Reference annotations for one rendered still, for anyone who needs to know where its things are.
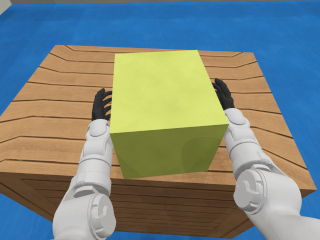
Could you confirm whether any robot left hand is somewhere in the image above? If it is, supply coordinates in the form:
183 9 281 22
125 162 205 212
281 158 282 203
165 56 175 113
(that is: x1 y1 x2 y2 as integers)
91 88 113 121

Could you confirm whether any right robot upper arm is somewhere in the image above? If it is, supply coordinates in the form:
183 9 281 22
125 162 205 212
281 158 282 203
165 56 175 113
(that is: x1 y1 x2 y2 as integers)
233 168 320 240

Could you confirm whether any left robot forearm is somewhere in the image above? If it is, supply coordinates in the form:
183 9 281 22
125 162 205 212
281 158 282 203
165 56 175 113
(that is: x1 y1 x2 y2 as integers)
52 119 114 238

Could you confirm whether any right robot forearm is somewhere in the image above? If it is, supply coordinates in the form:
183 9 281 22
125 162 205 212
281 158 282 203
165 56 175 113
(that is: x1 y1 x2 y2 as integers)
223 108 302 206

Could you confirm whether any carton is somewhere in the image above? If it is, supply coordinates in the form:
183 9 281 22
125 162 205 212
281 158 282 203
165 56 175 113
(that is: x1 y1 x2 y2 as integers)
109 50 229 180

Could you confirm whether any pedestal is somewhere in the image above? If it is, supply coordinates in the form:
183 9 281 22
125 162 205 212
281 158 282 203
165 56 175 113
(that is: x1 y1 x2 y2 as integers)
0 45 317 239

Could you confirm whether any left robot upper arm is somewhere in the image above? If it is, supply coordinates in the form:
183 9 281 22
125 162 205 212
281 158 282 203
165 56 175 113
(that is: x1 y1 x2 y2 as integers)
51 193 116 240

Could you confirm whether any robot right hand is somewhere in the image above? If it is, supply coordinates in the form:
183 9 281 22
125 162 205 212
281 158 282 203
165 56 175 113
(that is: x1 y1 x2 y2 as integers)
211 78 235 111

